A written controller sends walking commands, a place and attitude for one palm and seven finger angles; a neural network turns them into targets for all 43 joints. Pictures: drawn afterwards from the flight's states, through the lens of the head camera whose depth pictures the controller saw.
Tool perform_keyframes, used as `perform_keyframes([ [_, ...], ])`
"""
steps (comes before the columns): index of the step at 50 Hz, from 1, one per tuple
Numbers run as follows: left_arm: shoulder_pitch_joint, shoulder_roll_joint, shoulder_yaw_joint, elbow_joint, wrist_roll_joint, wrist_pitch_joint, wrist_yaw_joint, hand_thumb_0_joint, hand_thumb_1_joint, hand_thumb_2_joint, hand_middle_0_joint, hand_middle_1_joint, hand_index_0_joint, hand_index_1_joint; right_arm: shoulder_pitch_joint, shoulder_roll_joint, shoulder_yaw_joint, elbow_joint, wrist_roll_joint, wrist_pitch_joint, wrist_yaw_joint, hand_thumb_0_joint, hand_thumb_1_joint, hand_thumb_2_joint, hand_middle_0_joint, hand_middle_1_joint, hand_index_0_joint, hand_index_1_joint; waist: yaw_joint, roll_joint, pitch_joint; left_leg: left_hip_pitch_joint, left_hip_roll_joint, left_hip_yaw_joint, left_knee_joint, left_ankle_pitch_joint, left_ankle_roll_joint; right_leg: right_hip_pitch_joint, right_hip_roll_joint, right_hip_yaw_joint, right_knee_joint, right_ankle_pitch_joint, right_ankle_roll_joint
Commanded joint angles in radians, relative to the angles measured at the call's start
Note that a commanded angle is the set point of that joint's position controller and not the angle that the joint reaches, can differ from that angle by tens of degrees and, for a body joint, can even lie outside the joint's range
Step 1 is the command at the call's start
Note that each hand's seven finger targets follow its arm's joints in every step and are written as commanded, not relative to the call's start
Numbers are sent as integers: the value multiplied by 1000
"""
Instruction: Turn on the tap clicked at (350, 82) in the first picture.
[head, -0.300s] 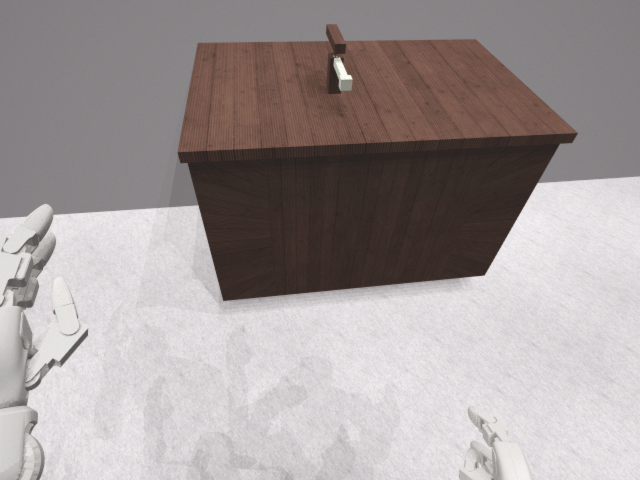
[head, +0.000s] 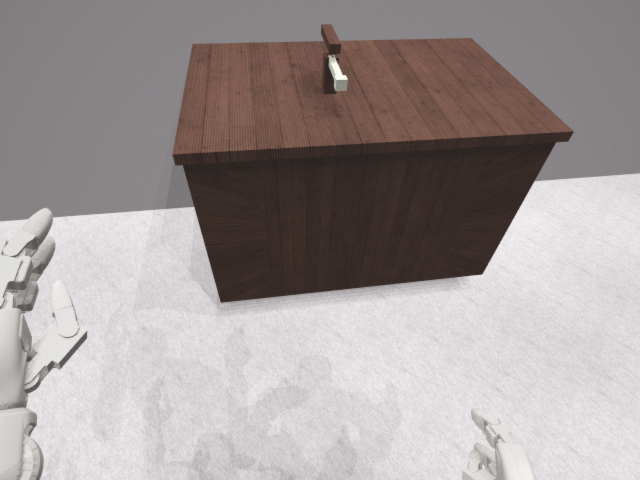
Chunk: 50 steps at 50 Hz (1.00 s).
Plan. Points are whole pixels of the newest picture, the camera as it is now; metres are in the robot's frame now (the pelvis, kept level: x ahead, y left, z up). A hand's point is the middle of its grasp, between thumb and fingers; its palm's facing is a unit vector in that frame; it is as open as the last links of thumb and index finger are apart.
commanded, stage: look at it before walking up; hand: left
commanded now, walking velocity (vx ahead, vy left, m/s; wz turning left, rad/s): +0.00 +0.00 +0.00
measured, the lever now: (340, 83) +0.96 +0.01 +0.05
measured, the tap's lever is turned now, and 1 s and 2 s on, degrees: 0 0 0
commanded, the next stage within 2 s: walk to a spot facing it in 0.10 s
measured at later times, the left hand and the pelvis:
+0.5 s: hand (110, 330) +0.22 +0.22 +0.15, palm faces +0.38 -0.85 -0.36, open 7.4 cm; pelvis -0.02 -0.01 -0.01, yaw -5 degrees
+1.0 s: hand (214, 290) +0.26 +0.13 +0.17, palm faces +0.13 -0.91 -0.40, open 7.4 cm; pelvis -0.02 -0.03 -0.01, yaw -20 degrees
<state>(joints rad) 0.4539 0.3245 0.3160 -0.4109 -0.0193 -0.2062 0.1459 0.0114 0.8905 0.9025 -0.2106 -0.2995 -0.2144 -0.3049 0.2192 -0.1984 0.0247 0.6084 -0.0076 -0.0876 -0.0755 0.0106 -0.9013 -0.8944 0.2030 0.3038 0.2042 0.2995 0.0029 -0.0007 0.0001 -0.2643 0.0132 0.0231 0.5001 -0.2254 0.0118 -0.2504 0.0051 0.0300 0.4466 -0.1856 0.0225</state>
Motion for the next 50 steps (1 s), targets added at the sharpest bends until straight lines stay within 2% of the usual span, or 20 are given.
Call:
perform_keyframes([
  [1,-79,173,110,-253,3,-71,16,0,900,900,-200,-300,-200,-300,-96,-113,-47,-161,5,-54,-12,0,-900,-900,200,300,200,300,2,65,-112,-45,59,-45,-124,61,-7,116,-26,15,-38,94,-18],
  [10,-57,169,114,-230,0,-69,17,0,900,900,-200,-300,-200,-300,-90,-120,-51,-159,5,-52,-11,0,-900,-900,200,300,200,300,1,61,-92,-53,56,-41,-126,18,-10,92,-26,23,-52,59,-20],
  [19,-130,142,99,-237,2,-66,16,0,900,900,-200,-300,-200,-300,-97,-125,-65,-186,14,-46,-2,0,-900,-900,200,300,200,300,16,100,-70,-73,170,-47,-128,-127,8,-41,7,69,106,2,-19],
  [27,-104,159,125,-306,-9,-63,13,0,900,900,-200,-300,-200,-300,-97,-114,-63,-207,16,-41,24,0,-900,-900,200,300,200,300,27,169,-85,-83,278,-20,-33,0,46,-81,3,35,260,-145,-9],
  [28,-108,167,135,-301,-11,-64,13,0,900,900,-200,-300,-200,-300,-98,-113,-62,-207,16,-38,29,0,-900,-900,200,300,200,300,29,138,-72,-113,263,2,13,-35,32,-70,-11,58,224,-110,-18],
  [29,-120,173,139,-292,-9,-62,13,0,900,900,-200,-300,-200,-300,-95,-112,-65,-209,17,-32,33,0,-900,-900,200,300,200,300,26,36,-58,-141,201,46,104,-138,2,-82,-42,133,159,-33,-43],
  [30,-127,199,152,-281,-8,-59,14,0,900,900,-200,-300,-200,-300,-85,-101,-73,-209,15,-23,32,0,-900,-900,200,300,200,300,17,-153,-64,-126,94,107,257,-297,-41,-156,-133,318,21,-24,-90],
  [31,-122,200,148,-270,-13,-50,16,0,900,900,-200,-300,-200,-300,-91,-93,-75,-216,9,-22,32,0,-900,-900,200,300,200,300,21,-267,-50,-156,3,81,420,-362,-63,-200,-233,572,-132,-106,-156],
  [32,-94,216,161,-246,-15,-42,18,0,900,900,-200,-300,-200,-300,-99,-86,-71,-207,-1,-16,38,0,-900,-900,200,300,200,300,36,-266,-31,-231,-6,11,574,-382,-66,-176,-273,701,-221,-243,-207],
  [34,-56,211,161,-247,-15,-51,19,0,900,900,-200,-300,-200,-300,-91,-88,-56,-192,-9,-4,45,0,-900,-900,200,300,200,300,21,-180,-72,-319,18,-58,637,-284,-76,-52,-242,652,-186,-251,-237],
  [37,-14,218,184,-245,-17,-80,20,0,900,900,-200,-300,-200,-300,-102,-87,-48,-175,-6,23,46,0,-900,-900,200,300,200,300,21,-155,-200,-210,0,-7,427,-260,-68,23,-147,440,-101,-114,-204],
  [40,-20,203,163,-250,-12,-90,20,0,900,900,-200,-300,-200,-300,-127,-87,-48,-177,0,15,44,0,-900,-900,200,300,200,300,29,-186,-198,-92,-24,52,192,-293,-49,-28,-116,427,-115,-183,-197],
  [42,-45,203,155,-251,-12,-94,16,0,900,900,-200,-300,-200,-300,-92,-96,-49,-164,2,-1,42,0,-900,-900,200,300,200,300,14,-160,-194,99,-19,75,-40,-242,-20,-144,-71,409,-87,-239,-153],
  [43,-75,194,141,-271,-15,-101,9,0,900,900,-200,-300,-200,-300,-67,-106,-52,-166,3,-9,36,0,-900,-900,200,300,200,300,-5,-89,-179,252,40,32,-158,-225,13,-270,-18,352,22,-257,-110],
  [44,-101,175,130,-289,-26,-111,0,0,900,900,-200,-300,-200,-300,-70,-133,-60,-168,-1,-17,26,0,-900,-900,200,300,200,300,-12,101,-144,430,229,-162,-265,-245,70,-495,79,214,231,-262,-53],
  [45,-143,169,113,-346,-7,-123,-4,0,900,900,-200,-300,-200,-300,-74,-134,-73,-181,0,-23,21,0,-900,-900,200,300,200,300,-13,280,-126,484,438,-374,-274,-227,142,-666,78,73,547,-317,-13],
  [46,-140,215,157,-329,15,-136,3,0,900,900,-200,-300,-200,-300,-80,-119,-74,-173,4,-28,20,0,-900,-900,200,300,200,300,-3,233,-90,421,494,-365,-274,-137,200,-698,7,7,722,-279,5],
  [47,-143,247,183,-305,26,-135,4,0,900,900,-200,-300,-200,-300,-90,-118,-74,-153,8,-31,30,0,-900,-900,200,300,200,300,0,201,-88,290,480,-302,-276,-214,184,-637,-25,4,836,-251,-1],
  [49,-115,150,96,-255,25,-117,-2,0,900,900,-200,-300,-200,-300,-80,-121,-73,-146,9,-31,41,0,-900,-900,200,300,200,300,-16,213,54,90,433,-161,-287,-269,172,-592,-75,-19,868,-194,2],
  [50,-167,149,82,-277,33,-116,-4,0,900,900,-200,-300,-200,-300,-90,-114,-69,-138,16,-39,40,0,-900,-900,200,300,200,300,-8,205,85,86,408,-66,-279,-256,147,-590,-92,-40,836,-153,7],
])
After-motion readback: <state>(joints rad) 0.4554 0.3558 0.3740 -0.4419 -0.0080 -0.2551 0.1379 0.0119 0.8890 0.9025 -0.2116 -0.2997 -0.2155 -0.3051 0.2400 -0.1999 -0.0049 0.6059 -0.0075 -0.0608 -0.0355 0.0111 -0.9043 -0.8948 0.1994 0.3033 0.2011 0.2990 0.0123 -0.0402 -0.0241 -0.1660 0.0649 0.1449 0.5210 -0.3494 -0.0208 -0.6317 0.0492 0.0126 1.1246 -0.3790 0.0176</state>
